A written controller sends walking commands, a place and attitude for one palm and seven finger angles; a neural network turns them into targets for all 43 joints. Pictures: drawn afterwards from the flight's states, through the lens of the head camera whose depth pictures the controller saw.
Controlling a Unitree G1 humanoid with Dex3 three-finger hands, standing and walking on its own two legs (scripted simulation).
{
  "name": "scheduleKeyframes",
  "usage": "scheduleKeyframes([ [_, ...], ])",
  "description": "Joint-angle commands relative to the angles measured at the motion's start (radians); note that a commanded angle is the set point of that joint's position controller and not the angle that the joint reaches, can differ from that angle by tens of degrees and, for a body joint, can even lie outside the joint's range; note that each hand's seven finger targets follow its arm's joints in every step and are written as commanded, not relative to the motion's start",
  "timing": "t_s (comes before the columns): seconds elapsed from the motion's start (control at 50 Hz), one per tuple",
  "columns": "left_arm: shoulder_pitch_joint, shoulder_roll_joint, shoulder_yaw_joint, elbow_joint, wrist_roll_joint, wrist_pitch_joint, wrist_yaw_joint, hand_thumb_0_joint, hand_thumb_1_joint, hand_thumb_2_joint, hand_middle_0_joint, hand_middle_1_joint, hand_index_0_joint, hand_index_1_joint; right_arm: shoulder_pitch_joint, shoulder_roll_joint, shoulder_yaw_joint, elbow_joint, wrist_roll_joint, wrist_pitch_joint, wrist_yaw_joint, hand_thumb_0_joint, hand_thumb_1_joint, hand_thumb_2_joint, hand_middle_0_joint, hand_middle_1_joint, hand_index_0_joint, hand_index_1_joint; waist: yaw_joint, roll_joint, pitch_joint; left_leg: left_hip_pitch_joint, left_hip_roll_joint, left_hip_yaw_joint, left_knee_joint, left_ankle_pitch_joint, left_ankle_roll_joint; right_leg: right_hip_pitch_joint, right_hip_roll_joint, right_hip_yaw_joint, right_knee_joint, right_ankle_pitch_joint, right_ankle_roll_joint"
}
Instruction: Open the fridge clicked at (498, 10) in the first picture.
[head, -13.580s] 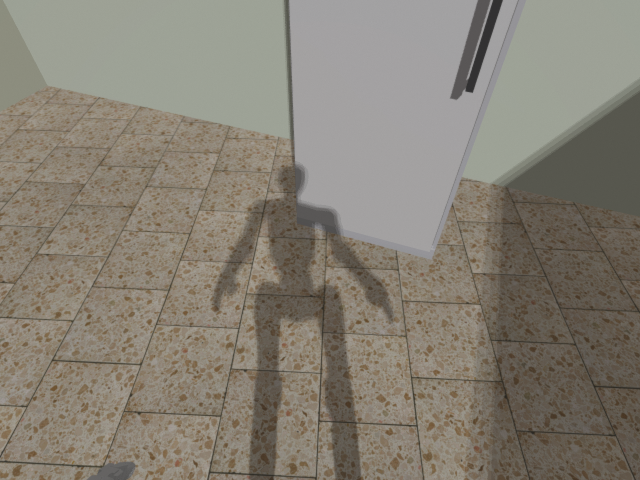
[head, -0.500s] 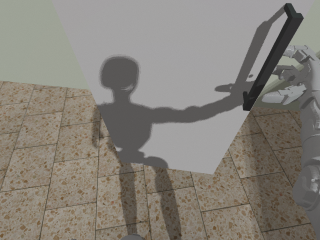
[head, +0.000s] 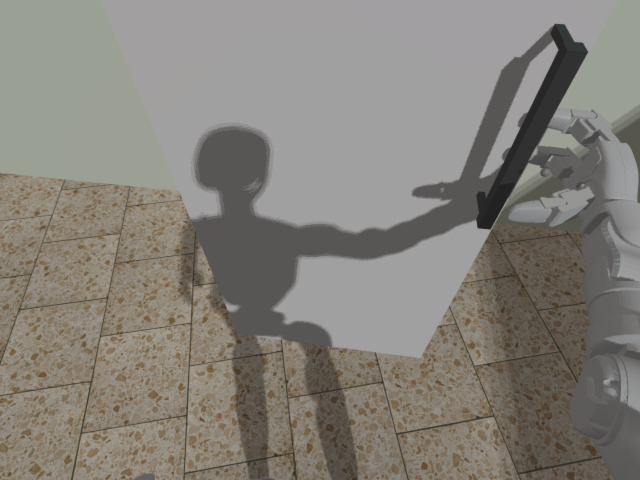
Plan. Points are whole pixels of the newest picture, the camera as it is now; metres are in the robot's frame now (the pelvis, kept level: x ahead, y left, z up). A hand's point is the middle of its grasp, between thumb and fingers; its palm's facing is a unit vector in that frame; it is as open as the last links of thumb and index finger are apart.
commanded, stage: slide the fingers in behind the handle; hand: right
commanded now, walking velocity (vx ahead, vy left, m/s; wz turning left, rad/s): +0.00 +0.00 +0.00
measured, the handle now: (516, 143) +0.52 -0.17 +0.16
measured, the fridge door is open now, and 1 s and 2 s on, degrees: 0 0 0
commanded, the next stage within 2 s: grip the handle and tug to test in 1.30 s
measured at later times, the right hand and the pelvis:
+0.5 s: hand (523, 168) +0.47 -0.17 +0.16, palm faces +0.00 +1.00 +0.00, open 14.0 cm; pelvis +0.00 +0.01 +0.00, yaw +0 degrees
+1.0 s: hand (506, 168) +0.47 -0.15 +0.16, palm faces +0.00 +1.00 +0.00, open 14.0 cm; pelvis +0.00 +0.01 +0.00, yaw +0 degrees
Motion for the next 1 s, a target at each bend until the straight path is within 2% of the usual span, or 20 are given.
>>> scheduleKeyframes([
  [0.0,0.054,0.153,0.057,-0.097,-0.004,-0.04,0.01,0.0,0.9,0.9,-0.2,-0.3,-0.2,-0.3,-0.517,-0.229,-0.018,-0.248,0.014,-0.057,-0.022,0.0,0.5,-0.3,0.3,1.2,0.3,1.2,0.017,-0.034,-0.32,0.204,-0.036,0.01,-0.047,0.264,0.04,0.12,0.025,0.012,-0.096,0.28,-0.026],
  [0.14,0.041,0.146,0.055,-0.09,-0.002,-0.05,0.008,0.0,0.9,0.9,-0.2,-0.3,-0.2,-0.3,-0.544,-0.199,-0.001,-0.229,0.007,-0.073,-0.031,0.0,0.5,-0.3,0.3,1.2,0.3,1.2,0.016,-0.053,-0.345,0.207,-0.033,0.003,-0.039,0.291,0.039,0.134,0.03,0.012,-0.092,0.294,-0.022],
  [0.22,0.037,0.148,0.054,-0.094,-0.005,-0.047,0.008,0.0,0.9,0.9,-0.2,-0.3,-0.2,-0.3,-0.506,-0.203,-0.013,-0.197,0.01,-0.067,-0.032,0.0,0.5,-0.3,0.3,1.2,0.3,1.2,0.008,-0.012,-0.33,0.219,-0.033,0.004,-0.038,0.294,0.039,0.11,0.03,0.011,-0.094,0.289,-0.023],
  [0.26,0.032,0.143,0.051,-0.093,-0.004,-0.049,0.006,0.0,0.9,0.9,-0.2,-0.3,-0.2,-0.3,-0.551,-0.156,0.031,-0.203,0.008,-0.064,-0.035,0.0,0.5,-0.3,0.3,1.2,0.3,1.2,0.02,-0.037,-0.309,0.194,-0.032,0.004,-0.042,0.272,0.039,0.113,0.032,0.013,-0.097,0.268,-0.022],
  [0.3,0.042,0.15,0.053,-0.094,-0.002,-0.047,0.008,0.0,0.9,0.9,-0.2,-0.3,-0.2,-0.3,-0.525,-0.19,-0.004,-0.183,0.014,-0.064,-0.044,0.0,0.5,-0.3,0.3,1.2,0.3,1.2,0.011,0.014,-0.321,0.225,-0.032,0.004,-0.043,0.271,0.039,0.095,0.032,0.012,-0.096,0.264,-0.026],
  [0.36,0.038,0.142,0.053,-0.092,0.0,-0.048,0.005,0.0,0.9,0.9,-0.2,-0.3,-0.2,-0.3,-0.571,-0.187,0.003,-0.209,-0.003,-0.075,-0.052,0.0,0.5,-0.3,0.3,1.2,0.3,1.2,0.012,-0.045,-0.348,0.217,-0.031,-0.002,-0.035,0.287,0.039,0.114,0.034,0.011,-0.091,0.279,-0.023],
  [0.4,0.047,0.145,0.055,-0.09,0.002,-0.047,0.006,0.0,0.9,0.9,-0.2,-0.3,-0.2,-0.3,-0.537,-0.192,-0.008,-0.181,0.003,-0.079,-0.056,0.0,0.5,-0.3,0.3,1.2,0.3,1.2,0.014,0.013,-0.337,0.233,-0.032,0.0,-0.04,0.283,0.037,0.092,0.034,0.008,-0.09,0.269,-0.027],
  [0.42,0.045,0.146,0.054,-0.088,0.0,-0.047,0.006,0.0,0.9,0.9,-0.2,-0.3,-0.2,-0.3,-0.552,-0.217,-0.024,-0.188,-0.002,-0.084,-0.057,0.0,0.5,-0.3,0.3,1.2,0.3,1.2,0.011,-0.007,-0.342,0.229,-0.032,-0.003,-0.038,0.281,0.037,0.092,0.032,0.009,-0.094,0.263,-0.024],
  [0.46,0.043,0.14,0.055,-0.087,0.0,-0.05,0.005,0.0,0.9,0.9,-0.2,-0.3,-0.2,-0.3,-0.579,-0.17,0.016,-0.202,-0.005,-0.086,-0.058,0.0,0.5,-0.3,0.3,1.2,0.3,1.2,0.018,-0.037,-0.344,0.211,-0.033,-0.001,-0.038,0.272,0.037,0.109,0.033,0.008,-0.095,0.259,-0.023],
  [0.48,0.045,0.143,0.058,-0.084,0.0,-0.05,0.004,0.0,0.9,0.9,-0.2,-0.3,-0.2,-0.3,-0.568,-0.189,-0.002,-0.212,-0.006,-0.089,-0.062,0.0,0.5,-0.3,0.3,1.2,0.3,1.2,0.011,-0.048,-0.359,0.212,-0.034,-0.001,-0.036,0.281,0.04,0.124,0.032,0.01,-0.092,0.276,-0.022],
  [0.52,0.05,0.143,0.06,-0.088,0.001,-0.051,0.002,0.0,0.9,0.9,-0.2,-0.3,-0.2,-0.3,-0.529,-0.191,-0.016,-0.224,0.001,-0.089,-0.066,0.0,0.5,-0.3,0.3,1.2,0.3,1.2,-0.002,-0.018,-0.398,0.248,-0.036,-0.001,-0.03,0.319,0.04,0.128,0.031,0.01,-0.089,0.314,-0.022],
  [0.54,0.045,0.14,0.058,-0.087,0.001,-0.05,0.001,0.0,0.9,0.9,-0.2,-0.3,-0.2,-0.3,-0.538,-0.16,0.006,-0.222,0.004,-0.082,-0.065,0.0,0.5,-0.3,0.3,1.2,0.3,1.2,0.008,-0.026,-0.383,0.24,-0.036,0.001,-0.033,0.32,0.038,0.128,0.032,0.005,-0.092,0.308,-0.023],
  [0.6,0.054,0.149,0.06,-0.083,0.002,-0.045,0.002,0.0,0.9,0.9,-0.2,-0.3,-0.2,-0.3,-0.495,-0.211,-0.035,-0.187,-0.003,-0.071,-0.078,0.0,0.5,-0.3,0.3,1.2,0.3,1.2,-0.001,0.021,-0.333,0.256,-0.034,0.002,-0.042,0.299,0.038,0.08,0.031,0.001,-0.101,0.279,-0.027],
  [0.62,0.042,0.141,0.057,-0.092,0.0,-0.047,-0.001,0.0,0.9,0.9,-0.2,-0.3,-0.2,-0.3,-0.513,-0.178,-0.004,-0.22,-0.01,-0.073,-0.077,0.0,0.5,-0.3,0.3,1.2,0.3,1.2,-0.001,-0.031,-0.336,0.243,-0.033,-0.002,-0.041,0.297,0.038,0.092,0.033,-0.003,-0.105,0.275,-0.025],
  [0.66,0.043,0.138,0.062,-0.093,0.002,-0.049,-0.003,0.0,0.9,0.9,-0.2,-0.3,-0.2,-0.3,-0.509,-0.175,-0.005,-0.258,-0.013,-0.081,-0.084,0.0,0.5,-0.3,0.3,1.2,0.3,1.2,-0.008,-0.042,-0.368,0.251,-0.035,0.0,-0.035,0.311,0.042,0.119,0.032,0.002,-0.102,0.302,-0.022],
  [0.7,0.041,0.138,0.063,-0.097,0.002,-0.05,-0.006,0.0,0.9,0.9,-0.2,-0.3,-0.2,-0.3,-0.467,-0.154,-0.006,-0.258,0.004,-0.079,-0.088,0.0,0.5,-0.3,0.3,1.2,0.3,1.2,-0.011,0.001,-0.359,0.272,-0.037,0.002,-0.04,0.322,0.042,0.112,0.032,-0.002,-0.1,0.308,-0.025],
  [0.76,0.03,0.135,0.062,-0.093,-0.002,-0.051,-0.005,0.0,0.9,0.9,-0.2,-0.3,-0.2,-0.3,-0.507,-0.111,0.034,-0.276,0.003,-0.068,-0.091,0.0,0.5,-0.3,0.3,1.2,0.3,1.2,0.006,-0.015,-0.329,0.243,-0.037,0.002,-0.05,0.295,0.038,0.118,0.032,-0.002,-0.111,0.273,-0.024],
  [0.86,0.028,0.132,0.061,-0.081,-0.001,-0.055,-0.001,0.0,0.9,0.9,-0.2,-0.3,-0.2,-0.3,-0.559,-0.113,0.037,-0.269,-0.011,-0.065,-0.114,0.0,0.5,-0.3,0.3,1.2,0.3,1.2,0.016,-0.012,-0.311,0.22,-0.034,0.0,-0.057,0.265,0.036,0.121,0.032,0.0,-0.113,0.248,-0.026],
  [0.92,0.029,0.132,0.058,-0.079,0.001,-0.057,0.0,0.0,0.9,0.9,-0.2,-0.3,-0.2,-0.3,-0.535,-0.131,0.015,-0.229,-0.012,-0.073,-0.12,0.0,0.5,-0.3,0.3,1.2,0.3,1.2,0.006,-0.006,-0.322,0.229,-0.033,-0.002,-0.054,0.259,0.037,0.116,0.033,0.002,-0.112,0.244,-0.025],
  [0.98,0.028,0.133,0.054,-0.074,0.0,-0.06,0.002,0.0,0.9,0.9,-0.2,-0.3,-0.2,-0.3,-0.588,-0.112,0.046,-0.201,-0.021,-0.078,-0.12,0.0,0.5,-0.3,0.3,1.2,0.3,1.2,0.024,0.006,-0.293,0.203,-0.032,-0.003,-0.057,0.226,0.036,0.1,0.035,0.007,-0.116,0.208,-0.025],
])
